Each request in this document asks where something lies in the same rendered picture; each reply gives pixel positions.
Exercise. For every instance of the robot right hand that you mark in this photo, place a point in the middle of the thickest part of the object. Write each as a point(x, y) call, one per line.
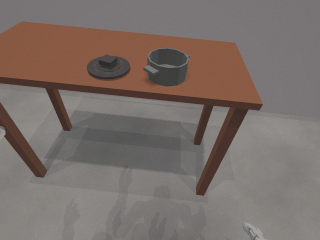
point(253, 232)

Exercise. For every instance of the lid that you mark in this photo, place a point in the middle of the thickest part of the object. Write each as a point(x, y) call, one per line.
point(119, 69)

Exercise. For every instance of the table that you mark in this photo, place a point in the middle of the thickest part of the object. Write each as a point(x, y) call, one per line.
point(55, 57)

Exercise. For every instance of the knob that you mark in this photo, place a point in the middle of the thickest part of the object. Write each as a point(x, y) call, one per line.
point(107, 60)

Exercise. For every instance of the pot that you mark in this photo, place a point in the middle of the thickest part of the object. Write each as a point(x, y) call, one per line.
point(167, 66)

